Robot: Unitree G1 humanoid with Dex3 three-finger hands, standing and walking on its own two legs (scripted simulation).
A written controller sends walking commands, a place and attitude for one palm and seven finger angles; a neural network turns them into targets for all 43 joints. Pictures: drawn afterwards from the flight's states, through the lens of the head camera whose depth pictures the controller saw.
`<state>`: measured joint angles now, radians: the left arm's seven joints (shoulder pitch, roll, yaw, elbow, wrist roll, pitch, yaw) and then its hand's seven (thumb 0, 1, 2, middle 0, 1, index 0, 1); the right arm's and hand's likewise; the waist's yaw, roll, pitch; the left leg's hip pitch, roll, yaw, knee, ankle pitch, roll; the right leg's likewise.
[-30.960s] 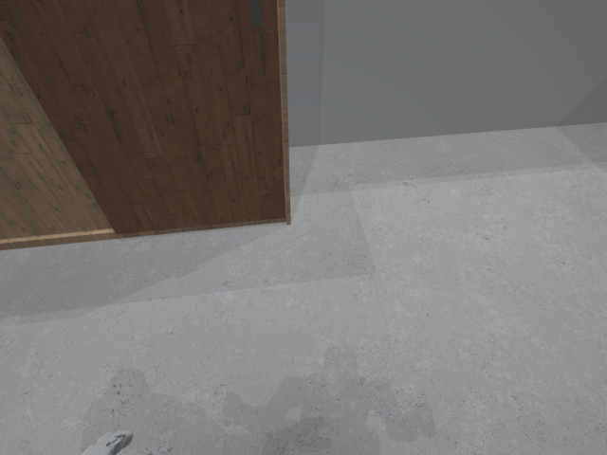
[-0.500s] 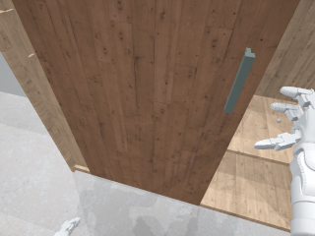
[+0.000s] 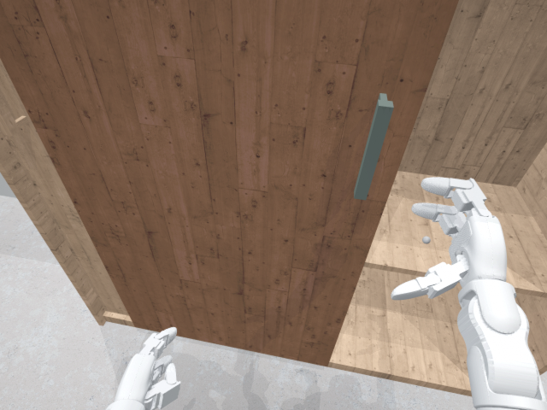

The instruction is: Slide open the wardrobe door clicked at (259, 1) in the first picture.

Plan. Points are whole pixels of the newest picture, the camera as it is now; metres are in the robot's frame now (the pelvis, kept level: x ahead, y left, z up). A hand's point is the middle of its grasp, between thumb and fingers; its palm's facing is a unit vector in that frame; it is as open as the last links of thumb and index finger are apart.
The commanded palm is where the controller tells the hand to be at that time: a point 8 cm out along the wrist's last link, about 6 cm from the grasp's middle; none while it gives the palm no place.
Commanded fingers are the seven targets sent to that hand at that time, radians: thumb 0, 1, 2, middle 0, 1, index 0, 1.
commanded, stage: draw the hand back to the body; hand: right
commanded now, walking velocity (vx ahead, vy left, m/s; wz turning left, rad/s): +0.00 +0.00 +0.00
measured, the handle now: (371, 148) +0.47 -0.15 +0.19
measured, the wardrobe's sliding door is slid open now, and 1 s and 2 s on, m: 0.55 0.55 0.55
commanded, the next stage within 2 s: step back with the hand held close in 1.66 s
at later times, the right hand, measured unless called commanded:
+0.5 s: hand (457, 267) +0.25 -0.21 +0.17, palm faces +0.24 +0.97 -0.01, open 14.7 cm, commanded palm +0.21 -0.25 +0.18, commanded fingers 0.00 0.48 -0.23 0.25 1.11 0.25 1.11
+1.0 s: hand (495, 288) +0.22 -0.23 +0.17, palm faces +0.42 +0.85 -0.32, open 11.6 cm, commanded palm +0.17 -0.27 +0.18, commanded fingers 0.00 -0.43 -0.67 0.22 0.58 0.22 0.58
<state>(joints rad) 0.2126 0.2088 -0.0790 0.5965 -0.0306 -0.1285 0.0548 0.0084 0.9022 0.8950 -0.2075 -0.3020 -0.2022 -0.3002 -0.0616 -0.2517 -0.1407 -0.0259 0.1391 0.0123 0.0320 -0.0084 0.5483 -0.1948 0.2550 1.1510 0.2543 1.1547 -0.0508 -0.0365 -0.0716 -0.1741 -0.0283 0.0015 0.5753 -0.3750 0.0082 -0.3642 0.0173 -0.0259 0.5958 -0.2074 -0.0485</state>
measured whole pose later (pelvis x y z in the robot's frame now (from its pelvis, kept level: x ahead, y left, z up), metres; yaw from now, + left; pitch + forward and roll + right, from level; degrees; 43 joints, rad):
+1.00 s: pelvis +0.01 +0.02 +0.01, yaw +0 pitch -5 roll +0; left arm 0.20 0.23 -0.05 0.68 0.00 -0.13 0.09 0.01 0.90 0.90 -0.21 -0.30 -0.20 -0.30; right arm 0.36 -0.34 -0.27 -0.33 0.09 -0.08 -0.08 0.00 -0.08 -0.50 0.24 0.78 0.24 0.78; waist -0.08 -0.06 0.00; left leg 0.01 -0.03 0.01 0.38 -0.30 0.03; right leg -0.19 0.02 -0.01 0.42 -0.15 -0.03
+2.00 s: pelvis +0.00 +0.00 +0.01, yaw +0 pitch -2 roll +2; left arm 0.18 0.26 -0.01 0.60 0.00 -0.04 0.07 0.01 0.90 0.90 -0.21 -0.30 -0.20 -0.30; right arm 0.48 -0.38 -0.39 -0.42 0.07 -0.15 -0.09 0.02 -0.89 -0.89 0.21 0.30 0.21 0.31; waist -0.04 -0.07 -0.01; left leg -0.07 -0.04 0.01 0.37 -0.27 0.00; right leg -0.29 0.01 -0.02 0.46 -0.14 -0.05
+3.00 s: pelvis -0.15 -0.07 +0.00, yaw +3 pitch +0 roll +4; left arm 0.19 0.17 -0.01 0.68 0.02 -0.10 0.04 0.01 0.90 0.89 -0.21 -0.30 -0.20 -0.30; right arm 0.51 -0.44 -0.40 -0.55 0.05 -0.24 -0.11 0.02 -0.89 -0.89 0.21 0.30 0.21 0.31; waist -0.08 0.02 -0.05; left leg -0.12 -0.04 -0.01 0.45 -0.32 -0.01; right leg -0.58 0.03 -0.01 0.87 -0.36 0.03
